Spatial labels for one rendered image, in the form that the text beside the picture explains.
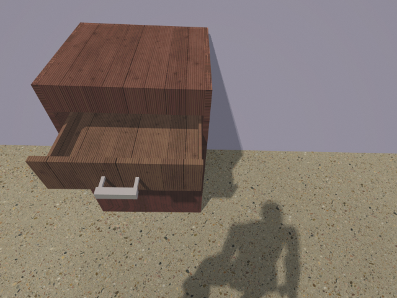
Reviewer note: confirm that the drawer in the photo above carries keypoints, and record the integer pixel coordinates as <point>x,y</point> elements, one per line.
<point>164,151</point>

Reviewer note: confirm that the handle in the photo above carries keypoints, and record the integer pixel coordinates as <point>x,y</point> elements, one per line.
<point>116,192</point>

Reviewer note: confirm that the cabinet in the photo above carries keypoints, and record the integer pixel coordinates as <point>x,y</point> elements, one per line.
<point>132,69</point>

